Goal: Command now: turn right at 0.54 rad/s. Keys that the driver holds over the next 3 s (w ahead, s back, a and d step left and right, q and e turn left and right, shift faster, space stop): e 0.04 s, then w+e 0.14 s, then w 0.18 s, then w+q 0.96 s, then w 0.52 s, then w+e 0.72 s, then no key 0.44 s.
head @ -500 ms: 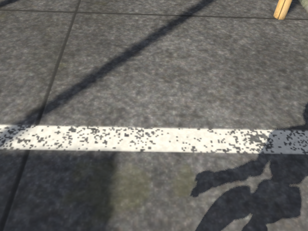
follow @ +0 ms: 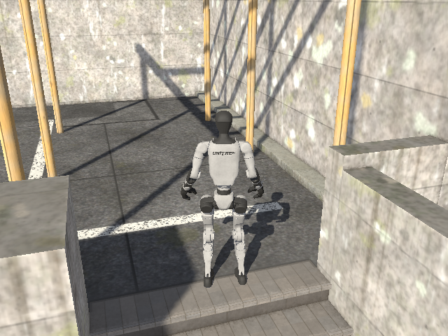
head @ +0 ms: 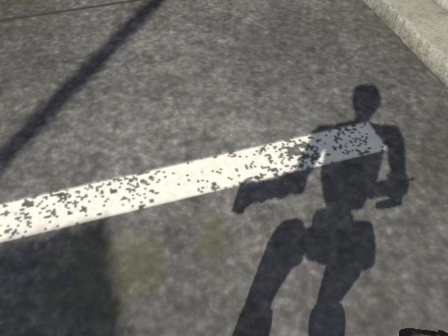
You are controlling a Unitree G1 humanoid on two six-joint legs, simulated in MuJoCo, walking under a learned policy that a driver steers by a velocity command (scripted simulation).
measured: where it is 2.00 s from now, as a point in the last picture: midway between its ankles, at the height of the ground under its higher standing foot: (243, 243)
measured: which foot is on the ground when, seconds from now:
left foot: up 0.00-0.00, down 0.02-0.48, up 0.50-0.92, down 0.94-1.00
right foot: down 0.00-0.02, up 0.04-0.46, down 0.48-0.96, up 0.98-1.00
